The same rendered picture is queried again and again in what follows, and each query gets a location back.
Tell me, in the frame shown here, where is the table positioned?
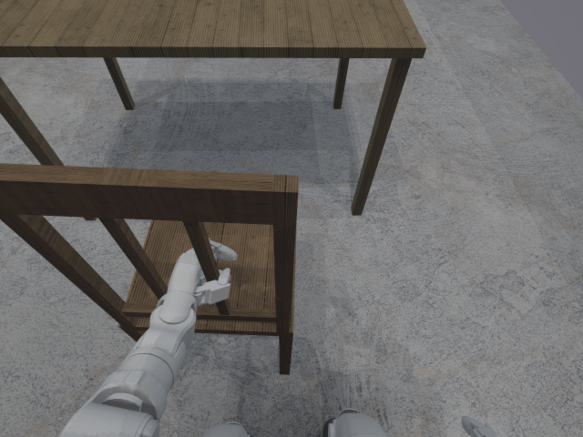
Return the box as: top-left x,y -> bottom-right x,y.
0,0 -> 426,220

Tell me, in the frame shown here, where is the right robot shin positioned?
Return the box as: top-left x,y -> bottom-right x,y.
335,409 -> 358,420

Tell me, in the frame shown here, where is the robot right thigh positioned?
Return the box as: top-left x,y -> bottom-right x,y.
328,412 -> 389,437

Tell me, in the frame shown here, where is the chair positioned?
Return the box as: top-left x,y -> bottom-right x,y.
0,163 -> 299,375

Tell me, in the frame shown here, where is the left robot upper arm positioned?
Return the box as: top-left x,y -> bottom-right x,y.
64,402 -> 160,437

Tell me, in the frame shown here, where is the left robot hand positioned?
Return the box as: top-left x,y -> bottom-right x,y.
167,239 -> 237,307

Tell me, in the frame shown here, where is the right robot hand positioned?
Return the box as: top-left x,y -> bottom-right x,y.
461,416 -> 497,437

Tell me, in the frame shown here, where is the left robot forearm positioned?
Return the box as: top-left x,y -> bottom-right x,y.
58,291 -> 197,437

